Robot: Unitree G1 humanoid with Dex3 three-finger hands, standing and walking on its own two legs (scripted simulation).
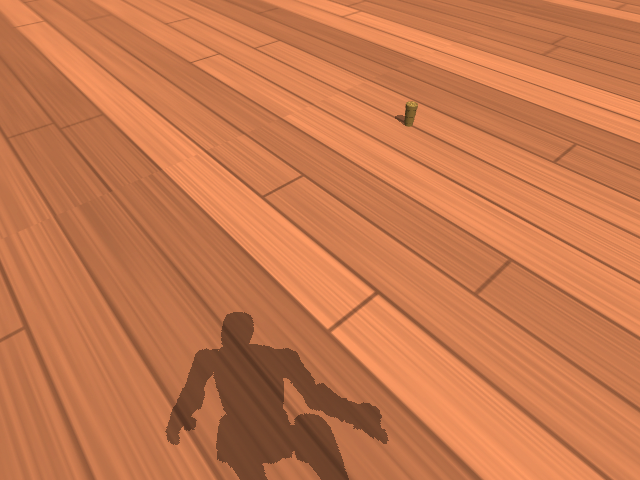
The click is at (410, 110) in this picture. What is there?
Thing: tapered cup
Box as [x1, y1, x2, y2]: [404, 101, 417, 126]
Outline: 412,101 407,102 405,107 406,109 404,124 407,126 410,126 412,124 415,110 417,107 417,103
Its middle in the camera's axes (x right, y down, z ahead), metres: +0.54 -0.80 +2.36
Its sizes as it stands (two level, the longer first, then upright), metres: 0.071 0.071 0.134
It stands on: the floor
